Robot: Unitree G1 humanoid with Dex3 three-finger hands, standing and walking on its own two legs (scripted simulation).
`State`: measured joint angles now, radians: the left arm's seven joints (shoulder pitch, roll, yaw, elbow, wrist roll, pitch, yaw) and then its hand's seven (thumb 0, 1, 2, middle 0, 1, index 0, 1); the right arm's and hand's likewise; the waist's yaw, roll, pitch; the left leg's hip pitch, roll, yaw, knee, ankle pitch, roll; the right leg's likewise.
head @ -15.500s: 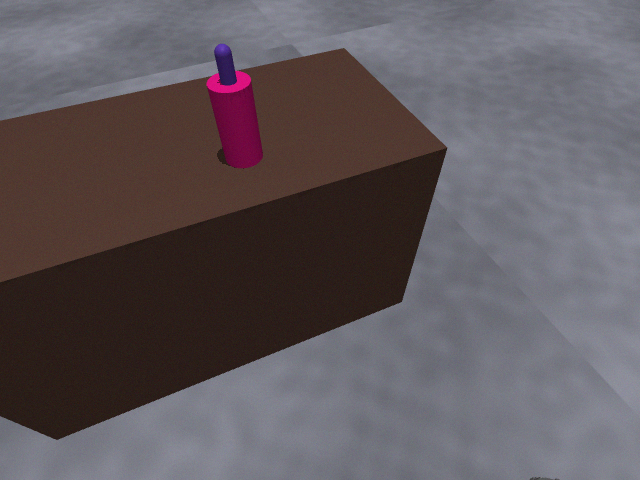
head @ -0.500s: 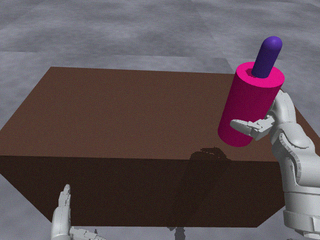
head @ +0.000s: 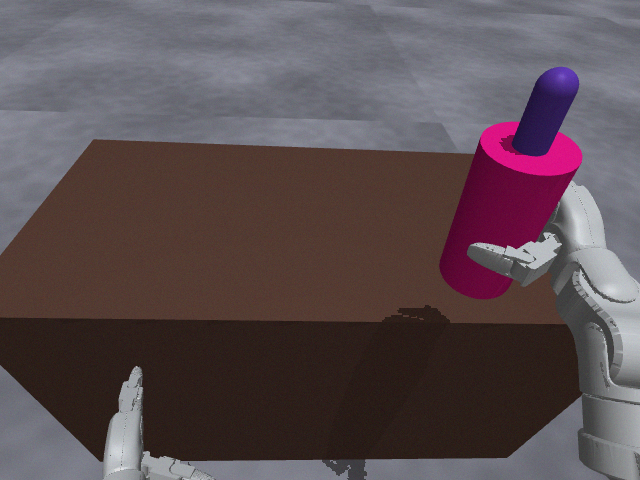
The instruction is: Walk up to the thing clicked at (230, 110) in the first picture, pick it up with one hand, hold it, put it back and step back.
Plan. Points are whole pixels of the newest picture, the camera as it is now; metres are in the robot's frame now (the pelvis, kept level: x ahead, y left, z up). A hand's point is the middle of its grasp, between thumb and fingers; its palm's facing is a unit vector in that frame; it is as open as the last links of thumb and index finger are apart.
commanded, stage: hold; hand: right
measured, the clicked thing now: (508, 193) +0.31 -0.16 +0.25
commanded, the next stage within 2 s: crouch in 1.94 s
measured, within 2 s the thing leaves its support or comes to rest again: neither
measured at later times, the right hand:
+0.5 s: hand (497, 227) +0.32 -0.17 +0.21, palm faces +0.07 +1.00 -0.07, open 11.6 cm
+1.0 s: hand (499, 213) +0.33 -0.17 +0.21, palm faces +0.07 +1.00 -0.07, open 11.6 cm
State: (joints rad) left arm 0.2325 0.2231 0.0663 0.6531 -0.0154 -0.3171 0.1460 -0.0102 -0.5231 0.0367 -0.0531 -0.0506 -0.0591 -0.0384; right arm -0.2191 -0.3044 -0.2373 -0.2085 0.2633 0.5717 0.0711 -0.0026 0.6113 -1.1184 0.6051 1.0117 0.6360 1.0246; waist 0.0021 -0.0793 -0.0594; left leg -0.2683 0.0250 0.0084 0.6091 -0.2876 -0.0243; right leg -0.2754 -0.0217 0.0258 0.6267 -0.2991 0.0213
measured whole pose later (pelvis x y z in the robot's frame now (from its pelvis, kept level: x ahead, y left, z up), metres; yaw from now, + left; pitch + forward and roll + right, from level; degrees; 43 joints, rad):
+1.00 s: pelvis +0.01 +0.00 +0.00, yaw +0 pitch -2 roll +0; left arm 0.23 0.23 0.07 0.66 -0.01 -0.32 0.15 -0.01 -0.53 0.05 -0.05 -0.05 -0.05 -0.04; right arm -0.25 -0.30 -0.24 -0.19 0.25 0.59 0.06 0.00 0.61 -1.12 0.60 1.01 0.64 1.02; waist 0.01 -0.07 -0.06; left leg -0.27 0.03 0.01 0.62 -0.30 -0.02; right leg -0.28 -0.02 0.03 0.63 -0.31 0.02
